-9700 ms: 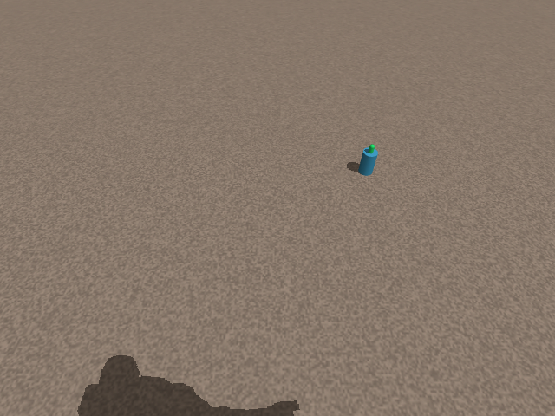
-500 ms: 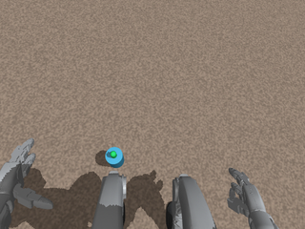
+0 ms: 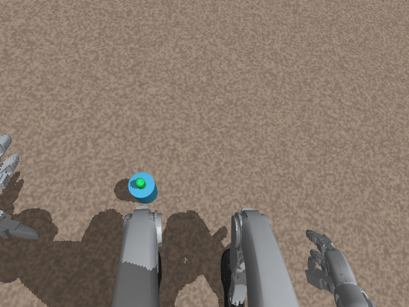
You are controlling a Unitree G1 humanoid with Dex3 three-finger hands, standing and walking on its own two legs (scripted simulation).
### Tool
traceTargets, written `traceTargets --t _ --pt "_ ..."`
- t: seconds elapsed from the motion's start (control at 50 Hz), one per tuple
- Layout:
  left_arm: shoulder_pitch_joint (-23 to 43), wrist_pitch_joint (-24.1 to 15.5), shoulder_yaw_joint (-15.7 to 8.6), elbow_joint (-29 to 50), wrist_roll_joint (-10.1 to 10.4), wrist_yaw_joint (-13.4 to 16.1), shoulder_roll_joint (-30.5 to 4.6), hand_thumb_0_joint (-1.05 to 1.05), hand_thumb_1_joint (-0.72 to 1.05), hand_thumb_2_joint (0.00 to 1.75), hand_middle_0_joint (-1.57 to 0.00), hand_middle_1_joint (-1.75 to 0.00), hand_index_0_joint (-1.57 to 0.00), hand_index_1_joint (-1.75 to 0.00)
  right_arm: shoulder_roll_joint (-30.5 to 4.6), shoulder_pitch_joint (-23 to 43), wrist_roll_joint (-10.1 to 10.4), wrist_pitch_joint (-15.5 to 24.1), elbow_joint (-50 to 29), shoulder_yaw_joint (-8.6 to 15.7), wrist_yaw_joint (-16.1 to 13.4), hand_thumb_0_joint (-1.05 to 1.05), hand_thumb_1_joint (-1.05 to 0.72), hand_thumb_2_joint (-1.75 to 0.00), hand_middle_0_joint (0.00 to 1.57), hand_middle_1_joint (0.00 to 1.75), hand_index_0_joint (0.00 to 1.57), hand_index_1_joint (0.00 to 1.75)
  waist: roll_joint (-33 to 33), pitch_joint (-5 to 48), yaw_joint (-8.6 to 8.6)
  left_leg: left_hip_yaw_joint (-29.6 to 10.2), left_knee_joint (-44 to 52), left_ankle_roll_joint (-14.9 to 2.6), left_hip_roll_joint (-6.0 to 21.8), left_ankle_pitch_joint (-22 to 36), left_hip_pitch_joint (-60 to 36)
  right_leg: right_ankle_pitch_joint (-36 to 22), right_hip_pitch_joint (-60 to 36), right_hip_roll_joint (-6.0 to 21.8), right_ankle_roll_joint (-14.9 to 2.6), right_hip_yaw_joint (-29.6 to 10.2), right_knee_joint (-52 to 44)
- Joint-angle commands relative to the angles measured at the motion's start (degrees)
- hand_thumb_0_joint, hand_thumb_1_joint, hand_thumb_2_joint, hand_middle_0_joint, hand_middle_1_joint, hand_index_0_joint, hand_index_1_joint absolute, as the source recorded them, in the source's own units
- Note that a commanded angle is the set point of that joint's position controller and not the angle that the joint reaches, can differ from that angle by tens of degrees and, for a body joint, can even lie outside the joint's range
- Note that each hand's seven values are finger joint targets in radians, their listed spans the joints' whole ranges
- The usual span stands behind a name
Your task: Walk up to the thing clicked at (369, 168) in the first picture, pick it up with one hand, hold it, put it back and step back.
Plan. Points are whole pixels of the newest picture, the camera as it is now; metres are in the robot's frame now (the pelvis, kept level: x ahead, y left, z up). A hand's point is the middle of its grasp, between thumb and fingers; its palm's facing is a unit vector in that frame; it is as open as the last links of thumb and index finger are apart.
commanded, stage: go down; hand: left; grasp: from the side
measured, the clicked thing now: (143, 187) +0.39 +0.17 -0.39
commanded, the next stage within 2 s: approach in 1.10 s
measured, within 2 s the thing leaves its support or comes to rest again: neither
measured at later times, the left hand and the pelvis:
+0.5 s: hand (23, 188) +0.33 +0.35 -0.09, palm faces +0.01 -0.99 -0.16, open 17.3 cm; pelvis -0.01 +0.00 -0.05, yaw -1 degrees
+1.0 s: hand (26, 186) +0.34 +0.36 -0.10, palm faces +0.01 -0.99 -0.14, open 17.5 cm; pelvis -0.02 +0.00 -0.08, yaw -1 degrees
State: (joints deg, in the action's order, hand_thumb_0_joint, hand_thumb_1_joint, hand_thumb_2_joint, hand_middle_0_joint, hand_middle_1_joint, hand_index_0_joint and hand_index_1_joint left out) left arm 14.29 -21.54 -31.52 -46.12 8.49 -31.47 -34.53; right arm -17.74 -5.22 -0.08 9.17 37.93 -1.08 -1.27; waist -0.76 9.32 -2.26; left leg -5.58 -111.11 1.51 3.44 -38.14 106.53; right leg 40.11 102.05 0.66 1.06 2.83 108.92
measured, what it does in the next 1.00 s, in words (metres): lowers itself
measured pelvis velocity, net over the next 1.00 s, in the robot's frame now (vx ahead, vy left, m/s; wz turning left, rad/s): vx -0.02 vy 0.00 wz -0.03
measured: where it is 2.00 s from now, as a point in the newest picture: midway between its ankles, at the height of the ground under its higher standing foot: (192, 295)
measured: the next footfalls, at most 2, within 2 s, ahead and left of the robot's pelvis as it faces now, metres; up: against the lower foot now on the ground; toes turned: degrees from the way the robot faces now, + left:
none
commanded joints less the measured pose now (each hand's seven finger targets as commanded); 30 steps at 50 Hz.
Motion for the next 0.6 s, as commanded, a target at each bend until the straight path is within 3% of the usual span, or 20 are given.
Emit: traceTargets --t 0.0,0.1,0.12,0.2,0.28,0.32,0.36,0.44,0.52,0.54,0.58 --pt "6.5 -4.4 -7.8 9.1 2.7 -1.5 -20.2 0.00 -0.52 0.22 -0.04 -0.18 -0.04 -0.18 -11.3 -4.3 -0.1 2.1 -4.3 4.0 -0.6 0.00 -0.88 -0.90 0.20 0.30 0.20 0.30 8.6 32.1 2.66 1.9 11.6 -2.83 -1.6 11.5 -24.7 -11.4 -13.1 -1.4 -3.08 0.2 -10.8" --pt "8.8 -5.0 -7.0 8.1 2.8 -3.1 -20.2 0.00 -0.52 0.20 -0.04 -0.17 -0.04 -0.17 -11.7 -3.7 -0.4 2.2 -3.8 4.2 -0.7 0.00 -0.89 -0.90 0.20 0.30 0.20 0.30 9.5 31.2 2.19 1.6 10.9 -2.59 -1.3 7.2 -22.7 -8.4 -10.1 -1.5 -3.20 0.5 -8.9" --pt "9.9 -5.1 -8.2 9.4 2.9 -3.2 -22.0 0.00 -0.53 0.20 -0.04 -0.17 -0.04 -0.17 -12.0 -4.2 -0.4 2.2 -3.7 4.2 -0.7 0.00 -0.89 -0.90 0.20 0.30 0.20 0.30 10.1 32.1 2.40 1.8 10.2 -2.59 -1.3 7.9 -22.9 -8.8 -10.3 -1.5 -3.24 0.5 -8.6" --pt "10.2 -5.2 -8.3 8.1 3.1 -4.2 -22.4 0.00 -0.55 0.19 -0.04 -0.16 -0.04 -0.16 -12.4 -4.1 -0.5 2.2 -3.4 3.9 -0.7 0.00 -0.89 -0.90 0.20 0.30 0.20 0.30 10.8 32.9 2.31 1.4 8.9 -2.50 -1.4 10.3 -22.8 -10.4 -8.5 -1.5 -3.40 1.0 -6.4" --pt "12.6 -5.0 -8.1 8.0 3.4 -5.0 -22.9 0.00 -0.53 0.18 -0.04 -0.16 -0.04 -0.15 -12.6 -3.8 -0.5 2.3 -3.2 3.6 -0.8 0.00 -0.89 -0.90 0.20 0.30 0.20 0.30 11.3 31.7 1.81 1.0 8.4 -2.46 -1.3 7.3 -21.3 -8.4 -6.4 -1.6 -3.45 1.4 -5.3" --pt "10.9 -4.9 -8.5 6.6 3.4 -5.4 -22.8 0.00 -0.55 0.18 -0.04 -0.15 -0.04 -0.15 -13.0 -3.7 -0.6 2.3 -3.0 3.5 -0.8 0.00 -0.89 -0.90 0.20 0.30 0.20 0.30 12.1 31.3 2.52 0.6 8.4 -2.29 -1.1 8.5 -22.3 -9.3 -5.3 -1.5 -3.52 1.7 -4.0" --pt "12.3 -5.0 -9.4 7.3 3.5 -5.6 -24.4 0.00 -0.56 0.17 -0.04 -0.15 -0.04 -0.15 -12.9 -4.1 -0.6 2.2 -2.9 3.4 -0.7 0.00 -0.89 -0.90 0.20 0.30 0.20 0.30 11.6 32.5 2.35 1.1 7.1 -2.44 -1.3 9.3 -21.2 -9.9 -6.0 -1.5 -3.46 1.6 -3.7" --pt "12.5 -4.7 -9.2 5.2 3.8 -6.3 -23.9 0.00 -0.59 0.16 -0.04 -0.15 -0.04 -0.15 -13.1 -4.1 -0.7 2.0 -2.9 3.1 -0.6 0.00 -0.89 -0.90 0.20 0.30 0.20 0.30 10.6 32.1 1.74 1.4 5.6 -2.65 -1.4 8.9 -19.6 -9.5 -5.3 -1.6 -3.37 1.6 -3.1" --pt "15.2 -4.8 -10.0 5.7 3.6 -6.6 -26.3 0.00 -0.59 0.15 -0.04 -0.14 -0.04 -0.13 -13.0 -3.9 -0.8 2.1 -3.1 2.8 -0.7 0.00 -0.89 -0.90 0.20 0.30 0.20 0.30 10.3 31.1 1.85 1.8 5.3 -2.78 -1.4 5.4 -16.8 -7.0 -5.3 -1.7 -3.32 1.6 -3.0" --pt "15.6 -4.8 -9.1 4.9 3.7 -6.8 -25.0 0.00 -0.61 0.15 -0.04 -0.14 -0.04 -0.14 -12.9 -3.6 -0.8 2.1 -3.3 2.9 -0.6 0.00 -0.89 -0.90 0.20 0.30 0.20 0.30 9.8 29.9 1.26 1.8 5.3 -2.89 -1.4 3.6 -15.7 -5.7 -4.4 -1.8 -3.29 1.7 -3.0" --pt "15.3 -4.8 -9.9 4.9 3.9 -6.9 -25.9 0.00 -0.59 0.16 -0.04 -0.14 -0.04 -0.14 -13.1 -3.5 -0.7 2.2 -3.4 2.9 -0.6 0.00 -0.89 -0.90 0.20 0.30 0.20 0.30 9.4 30.1 1.86 2.0 5.2 -2.99 -1.4 2.4 -15.3 -4.6 -4.3 -1.9 -3.26 1.7 -3.1"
